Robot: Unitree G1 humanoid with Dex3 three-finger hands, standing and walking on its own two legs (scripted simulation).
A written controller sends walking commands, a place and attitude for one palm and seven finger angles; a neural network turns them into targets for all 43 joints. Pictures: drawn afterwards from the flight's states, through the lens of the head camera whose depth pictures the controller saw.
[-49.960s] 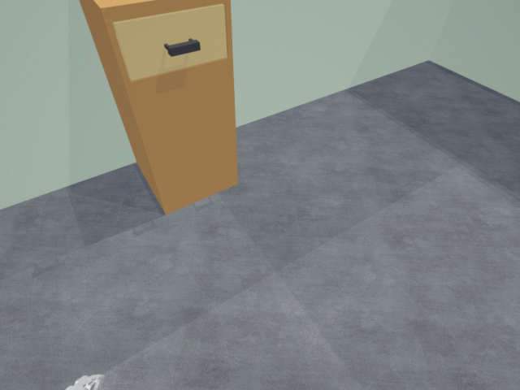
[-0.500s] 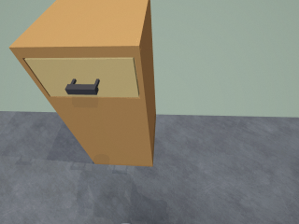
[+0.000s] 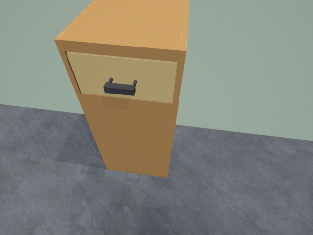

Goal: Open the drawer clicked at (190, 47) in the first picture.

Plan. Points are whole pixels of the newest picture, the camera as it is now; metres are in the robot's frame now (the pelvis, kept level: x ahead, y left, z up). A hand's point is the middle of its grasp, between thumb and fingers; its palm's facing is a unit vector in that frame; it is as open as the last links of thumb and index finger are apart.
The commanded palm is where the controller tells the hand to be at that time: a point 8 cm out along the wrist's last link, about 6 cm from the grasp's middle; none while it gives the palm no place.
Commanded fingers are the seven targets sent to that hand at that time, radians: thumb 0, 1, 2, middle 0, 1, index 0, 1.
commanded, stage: come to a stop and stand still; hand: left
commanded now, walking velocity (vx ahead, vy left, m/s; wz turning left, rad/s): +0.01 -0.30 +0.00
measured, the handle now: (121, 85) +0.57 +0.19 +0.04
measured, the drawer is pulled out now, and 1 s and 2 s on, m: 0.00 0.00 0.00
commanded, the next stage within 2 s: look again from close up in 1.28 s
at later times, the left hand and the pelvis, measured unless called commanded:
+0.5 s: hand out of the picture +0.07 +0.16 -0.16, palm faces -0.01 -0.97 -0.25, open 7.3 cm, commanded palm none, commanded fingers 0.00 0.90 0.90 -0.20 -0.30 -0.20 -0.30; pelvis +0.02 -0.02 +0.00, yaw +0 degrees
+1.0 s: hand out of the picture +0.06 +0.16 -0.16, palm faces +0.00 -0.98 -0.21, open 7.3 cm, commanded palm none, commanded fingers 0.00 0.90 0.90 -0.20 -0.30 -0.20 -0.30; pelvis +0.05 -0.01 +0.01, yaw -1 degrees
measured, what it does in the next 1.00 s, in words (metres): steps on the spot: right foot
